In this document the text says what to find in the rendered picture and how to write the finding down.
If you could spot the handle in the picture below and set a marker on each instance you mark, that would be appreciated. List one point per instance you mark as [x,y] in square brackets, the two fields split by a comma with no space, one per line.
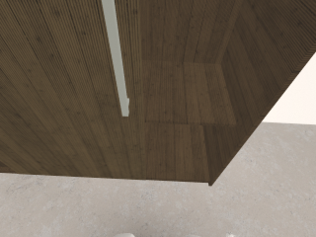
[110,15]

